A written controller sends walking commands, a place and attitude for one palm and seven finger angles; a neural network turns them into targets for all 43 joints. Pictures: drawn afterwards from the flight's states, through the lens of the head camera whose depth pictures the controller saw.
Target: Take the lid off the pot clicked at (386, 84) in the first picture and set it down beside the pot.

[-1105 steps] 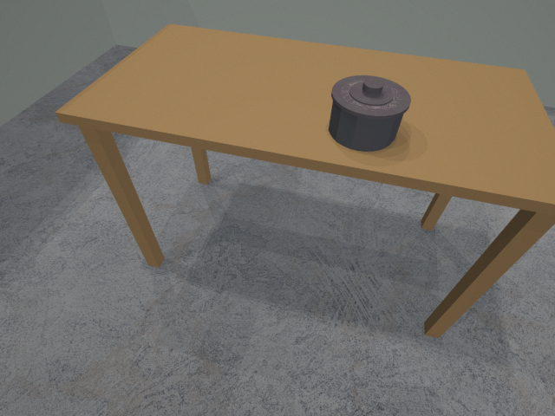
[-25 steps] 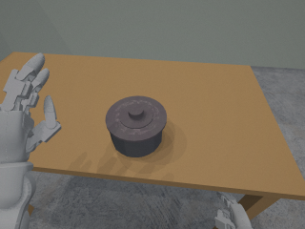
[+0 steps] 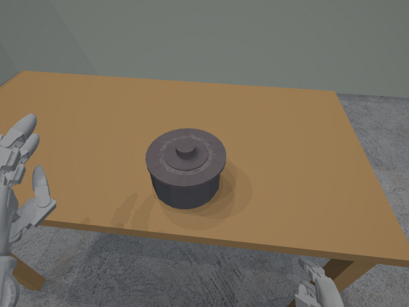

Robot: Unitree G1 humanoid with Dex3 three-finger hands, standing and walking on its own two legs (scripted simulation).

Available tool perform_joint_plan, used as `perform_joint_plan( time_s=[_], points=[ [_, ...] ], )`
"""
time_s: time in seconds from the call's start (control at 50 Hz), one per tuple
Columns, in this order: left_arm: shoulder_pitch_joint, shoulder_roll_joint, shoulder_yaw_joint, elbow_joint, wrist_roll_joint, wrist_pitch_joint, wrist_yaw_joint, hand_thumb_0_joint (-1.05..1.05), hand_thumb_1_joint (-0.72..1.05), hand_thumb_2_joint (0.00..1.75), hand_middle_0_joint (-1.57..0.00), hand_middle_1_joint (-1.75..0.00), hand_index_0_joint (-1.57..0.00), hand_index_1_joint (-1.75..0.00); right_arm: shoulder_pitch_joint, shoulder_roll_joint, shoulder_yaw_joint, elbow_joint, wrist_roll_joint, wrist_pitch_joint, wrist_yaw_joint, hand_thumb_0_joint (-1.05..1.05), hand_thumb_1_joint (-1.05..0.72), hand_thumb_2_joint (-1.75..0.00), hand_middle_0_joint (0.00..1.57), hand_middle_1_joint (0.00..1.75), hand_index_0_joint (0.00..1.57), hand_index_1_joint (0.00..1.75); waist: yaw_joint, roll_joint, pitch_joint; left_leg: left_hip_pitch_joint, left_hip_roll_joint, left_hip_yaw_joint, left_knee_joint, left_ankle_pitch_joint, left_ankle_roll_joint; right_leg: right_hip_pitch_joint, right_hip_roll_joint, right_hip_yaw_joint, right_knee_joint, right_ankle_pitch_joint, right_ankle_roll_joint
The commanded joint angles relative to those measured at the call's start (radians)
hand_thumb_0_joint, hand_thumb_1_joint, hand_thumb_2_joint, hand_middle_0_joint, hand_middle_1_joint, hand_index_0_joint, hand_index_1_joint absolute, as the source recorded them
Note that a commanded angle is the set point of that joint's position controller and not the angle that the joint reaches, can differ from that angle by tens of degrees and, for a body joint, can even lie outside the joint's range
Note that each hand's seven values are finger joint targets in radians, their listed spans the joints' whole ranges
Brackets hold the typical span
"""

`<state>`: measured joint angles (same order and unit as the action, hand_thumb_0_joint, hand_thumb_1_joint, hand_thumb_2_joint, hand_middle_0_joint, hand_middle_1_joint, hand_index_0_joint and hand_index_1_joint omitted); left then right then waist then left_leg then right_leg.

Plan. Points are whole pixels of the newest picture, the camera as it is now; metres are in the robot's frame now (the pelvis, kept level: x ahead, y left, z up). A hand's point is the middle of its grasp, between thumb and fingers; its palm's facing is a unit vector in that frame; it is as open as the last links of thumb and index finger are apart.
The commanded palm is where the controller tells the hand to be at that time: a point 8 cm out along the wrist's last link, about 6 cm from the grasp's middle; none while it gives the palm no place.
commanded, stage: draw the hand back to the body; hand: left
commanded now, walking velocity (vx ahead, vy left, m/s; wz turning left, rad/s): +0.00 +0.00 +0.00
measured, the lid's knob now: (185, 147) +0.40 +0.10 +0.11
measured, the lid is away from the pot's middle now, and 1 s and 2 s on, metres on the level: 0.01 0.01 0.01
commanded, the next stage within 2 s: come to a stop and stand still in 0.14 s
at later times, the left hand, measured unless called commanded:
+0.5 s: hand (91, 280) +0.16 +0.24 -0.03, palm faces +0.31 -0.88 -0.37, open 7.8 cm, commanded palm none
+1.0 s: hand out of the picture -0.05 +0.18 -0.16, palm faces +0.03 -0.97 -0.25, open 7.3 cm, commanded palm none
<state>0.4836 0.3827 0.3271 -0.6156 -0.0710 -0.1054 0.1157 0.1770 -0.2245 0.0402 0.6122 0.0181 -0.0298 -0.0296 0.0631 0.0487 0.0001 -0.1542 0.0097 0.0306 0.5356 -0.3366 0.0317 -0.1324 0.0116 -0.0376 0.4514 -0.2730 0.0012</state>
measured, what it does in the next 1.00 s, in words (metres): stands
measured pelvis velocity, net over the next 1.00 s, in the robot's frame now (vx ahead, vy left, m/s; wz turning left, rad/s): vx -0.03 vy -0.01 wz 0.02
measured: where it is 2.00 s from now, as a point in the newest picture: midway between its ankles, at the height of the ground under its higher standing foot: outside the picture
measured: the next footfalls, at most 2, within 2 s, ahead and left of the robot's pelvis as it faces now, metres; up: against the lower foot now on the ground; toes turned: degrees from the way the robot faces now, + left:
none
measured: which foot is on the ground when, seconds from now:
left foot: down 0.00-1.00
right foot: down 0.00-1.00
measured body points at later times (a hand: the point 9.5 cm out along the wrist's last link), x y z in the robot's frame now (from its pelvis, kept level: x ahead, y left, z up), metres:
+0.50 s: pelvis -0.02 -0.01 -0.01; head -0.03 -0.04 +0.44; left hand +0.14 +0.29 +0.00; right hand +0.10 -0.25 -0.15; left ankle -0.03 +0.09 -0.74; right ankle +0.00 -0.12 -0.74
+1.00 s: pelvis -0.03 -0.01 +0.00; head +0.01 -0.03 +0.45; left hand -0.05 +0.23 -0.14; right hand -0.01 -0.25 -0.16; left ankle -0.06 +0.10 -0.74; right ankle +0.00 -0.12 -0.74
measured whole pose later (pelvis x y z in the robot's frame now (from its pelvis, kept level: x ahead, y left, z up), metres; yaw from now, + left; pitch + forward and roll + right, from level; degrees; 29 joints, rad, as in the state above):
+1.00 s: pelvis -0.03 -0.01 +0.00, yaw +1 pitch +0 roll +0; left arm 0.32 0.19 -0.01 1.05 0.00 -0.02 0.03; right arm 0.25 -0.21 0.01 1.08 -0.02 -0.01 0.00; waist 0.00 0.03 0.08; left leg -0.17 -0.01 0.02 0.47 -0.30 0.01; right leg -0.27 0.00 -0.02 0.48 -0.21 -0.02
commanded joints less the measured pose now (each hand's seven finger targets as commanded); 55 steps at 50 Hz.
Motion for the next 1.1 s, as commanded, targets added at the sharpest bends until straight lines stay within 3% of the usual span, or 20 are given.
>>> perform_joint_plan(
  time_s=[0.0,0.08,0.22,0.24,0.26,0.28,0.3,0.32,0.34,0.38,0.44,0.46,0.52,0.56,0.58,0.66,0.7,0.76,0.86,1.08],
  points=[
    [-0.094,0.138,0.094,-0.192,0.003,-0.056,0.016,0.00,0.90,0.90,-0.20,-0.30,-0.20,-0.30,-0.144,-0.109,-0.037,-0.169,-0.001,-0.062,-0.014,0.00,-0.90,-0.90,0.20,0.30,0.20,0.30,-0.011,0.039,-0.053,0.051,0.059,-0.048,-0.082,0.249,-0.002,-0.065,-0.056,0.013,-0.075,0.180,-0.055],
    [-0.106,0.175,0.114,-0.219,0.004,-0.057,0.024,0.00,0.90,0.90,-0.20,-0.30,-0.20,-0.30,-0.148,-0.115,-0.038,-0.167,-0.004,-0.078,-0.018,0.00,-0.90,-0.90,0.20,0.30,0.20,0.30,-0.008,0.033,-0.056,0.059,0.064,-0.067,-0.082,0.258,-0.004,-0.059,-0.056,0.016,-0.063,0.179,-0.058],
    [-0.082,0.150,0.108,-0.184,0.004,-0.050,0.022,0.00,0.90,0.90,-0.20,-0.30,-0.20,-0.30,-0.144,-0.110,-0.038,-0.162,-0.006,-0.079,-0.018,0.00,-0.90,-0.90,0.20,0.30,0.20,0.30,-0.004,0.000,-0.060,0.056,0.062,-0.060,-0.086,0.284,-0.004,-0.046,-0.055,0.011,-0.067,0.204,-0.055],
    [-0.097,0.047,-0.198,0.732,0.126,0.040,-0.073,0.00,0.90,0.90,-0.20,-0.30,-0.20,-0.30,-0.071,-0.285,-0.153,0.071,0.005,-0.102,0.017,0.00,-0.90,-0.90,0.20,0.30,0.20,0.30,-0.122,-0.089,0.041,-0.105,0.099,-0.174,0.074,0.449,0.033,-0.226,-0.138,0.029,0.109,0.331,-0.034],
    [-0.108,0.020,-0.173,0.757,0.104,0.071,-0.114,0.00,0.90,0.90,-0.20,-0.30,-0.20,-0.30,0.009,-0.186,-0.122,0.060,0.010,-0.050,0.030,0.00,-0.90,-0.90,0.20,0.30,0.20,0.30,-0.094,-0.124,-0.060,-0.052,0.101,-0.176,0.031,0.443,0.006,-0.205,-0.156,0.044,0.067,0.268,-0.004],
    [-0.013,-0.065,-0.241,0.836,0.043,0.087,-0.097,0.00,0.90,0.90,-0.20,-0.30,-0.20,-0.30,0.120,-0.268,-0.134,0.054,0.008,-0.105,0.040,0.00,-0.90,-0.90,0.20,0.30,0.20,0.30,-0.061,-0.019,-0.029,0.174,0.148,-0.148,-0.122,0.615,0.021,-0.307,-0.078,-0.039,0.156,0.211,-0.015],
    [-0.092,-0.062,-0.267,0.818,0.051,0.092,-0.080,0.00,0.90,0.90,-0.20,-0.30,-0.20,-0.30,0.084,-0.236,-0.145,0.135,-0.029,-0.083,0.034,0.00,-0.90,-0.90,0.20,0.30,0.20,0.30,-0.074,-0.033,-0.001,0.120,0.216,-0.251,-0.065,0.796,0.061,-0.426,-0.102,0.003,0.189,-0.026,0.031],
    [-0.117,-0.087,-0.279,0.854,0.054,0.092,-0.081,0.00,0.90,0.90,-0.20,-0.30,-0.20,-0.30,0.082,-0.165,-0.114,0.147,-0.038,-0.082,0.034,0.00,-0.90,-0.90,0.20,0.30,0.20,0.30,-0.083,-0.023,-0.026,0.156,0.201,-0.278,-0.067,0.862,0.065,-0.448,-0.078,0.021,0.213,-0.127,0.036],
    [-0.175,-0.072,-0.284,0.910,0.064,0.099,-0.077,0.00,0.90,0.90,-0.20,-0.30,-0.20,-0.30,0.068,-0.153,-0.106,0.154,-0.050,-0.075,0.046,0.00,-0.90,-0.90,0.20,0.30,0.20,0.30,-0.076,-0.072,0.023,0.102,0.192,-0.263,-0.096,0.835,0.072,-0.429,-0.073,0.058,0.237,-0.134,0.035],
    [-0.172,-0.041,-0.279,1.046,0.086,0.115,-0.083,0.00,0.90,0.90,-0.20,-0.30,-0.20,-0.30,-0.005,-0.133,-0.086,0.175,-0.046,-0.053,0.051,0.00,-0.90,-0.90,0.20,0.30,0.20,0.30,-0.044,-0.119,-0.004,0.015,0.179,-0.198,-0.137,0.561,0.076,-0.332,-0.083,0.053,0.195,-0.115,0.035],
    [-0.171,-0.049,-0.254,1.124,0.064,0.107,-0.072,0.00,0.90,0.90,-0.20,-0.30,-0.20,-0.30,-0.050,-0.127,-0.086,0.155,-0.065,-0.020,0.061,0.00,-0.90,-0.90,0.20,0.30,0.20,0.30,-0.026,-0.099,0.046,-0.156,0.111,-0.135,-0.114,0.220,0.039,-0.172,-0.099,0.059,0.056,0.004,0.019],
    [-0.189,-0.041,-0.252,1.154,0.069,0.100,-0.070,0.00,0.90,0.90,-0.20,-0.30,-0.20,-0.30,-0.057,-0.118,-0.079,0.162,-0.067,-0.008,0.059,0.00,-0.90,-0.90,0.20,0.30,0.20,0.30,-0.024,-0.146,0.076,-0.190,0.082,-0.117,-0.116,0.053,0.031,-0.168,-0.112,0.073,0.028,-0.028,0.015],
    [-0.229,0.003,-0.231,1.193,0.065,0.102,-0.068,0.00,0.90,0.90,-0.20,-0.30,-0.20,-0.30,-0.013,-0.095,-0.066,0.167,-0.083,0.029,0.040,0.00,-0.90,-0.90,0.20,0.30,0.20,0.30,-0.040,-0.339,0.123,-0.110,0.002,-0.041,0.075,-0.043,-0.009,-0.351,-0.219,0.219,-0.212,-0.349,-0.023],
    [-0.293,0.030,-0.229,1.223,0.057,0.114,-0.064,0.00,0.90,0.90,-0.20,-0.30,-0.20,-0.30,0.047,-0.100,-0.067,0.195,-0.086,0.052,0.035,0.00,-0.90,-0.90,0.20,0.30,0.20,0.30,-0.067,-0.295,0.091,-0.078,-0.005,-0.038,0.140,-0.027,-0.026,-0.376,-0.266,0.293,-0.276,-0.440,-0.063],
    [-0.292,0.043,-0.236,1.244,0.063,0.114,-0.064,0.00,0.90,0.90,-0.20,-0.30,-0.20,-0.30,0.061,-0.079,-0.063,0.206,-0.080,0.054,0.037,0.00,-0.90,-0.90,0.20,0.30,0.20,0.30,-0.076,-0.293,0.086,-0.049,0.001,-0.043,0.116,-0.014,-0.028,-0.364,-0.248,0.294,-0.267,-0.432,-0.066],
    [-0.229,0.006,-0.268,1.372,0.065,0.079,-0.079,0.00,0.90,0.90,-0.20,-0.30,-0.20,-0.30,0.101,-0.090,-0.051,0.263,-0.073,0.014,0.031,0.00,-0.90,-0.90,0.20,0.30,0.20,0.30,-0.071,0.020,-0.047,-0.076,0.022,-0.054,-0.050,0.043,-0.008,-0.133,-0.163,0.197,-0.122,-0.186,-0.053],
    [-0.187,-0.015,-0.277,1.422,0.065,0.066,-0.083,0.00,0.90,0.90,-0.20,-0.30,-0.20,-0.30,0.091,-0.087,-0.041,0.280,-0.066,0.001,0.025,0.00,-0.90,-0.90,0.20,0.30,0.20,0.30,-0.050,-0.001,-0.027,-0.109,0.036,-0.061,-0.107,0.069,-0.004,-0.052,-0.127,0.165,-0.098,-0.068,-0.038],
    [-0.147,-0.039,-0.285,1.510,0.061,0.056,-0.085,0.00,0.90,0.90,-0.20,-0.30,-0.20,-0.30,0.083,-0.074,-0.043,0.332,-0.053,-0.013,0.024,0.00,-0.90,-0.90,0.20,0.30,0.20,0.30,-0.046,0.113,-0.055,-0.070,0.041,-0.054,-0.114,0.137,-0.009,-0.013,-0.132,0.141,-0.069,0.096,-0.054],
    [-0.146,-0.065,-0.301,1.584,0.067,0.054,-0.083,0.00,0.90,0.90,-0.20,-0.30,-0.20,-0.30,0.118,-0.064,-0.042,0.393,-0.043,-0.003,0.024,0.00,-0.90,-0.90,0.20,0.30,0.20,0.30,-0.068,-0.034,0.022,-0.066,0.040,-0.065,-0.113,0.126,-0.011,-0.071,-0.133,0.170,-0.108,0.074,-0.053],
    [-0.135,-0.089,-0.325,1.652,0.076,0.067,-0.068,0.00,0.90,0.90,-0.20,-0.30,-0.20,-0.30,0.096,-0.070,-0.049,0.456,-0.036,-0.009,0.015,0.00,-0.90,-0.90,0.20,0.30,0.20,0.30,-0.069,-0.075,0.005,0.006,0.093,-0.112,-0.180,0.306,0.008,-0.083,-0.102,0.108,-0.010,0.210,-0.034]
  ],
)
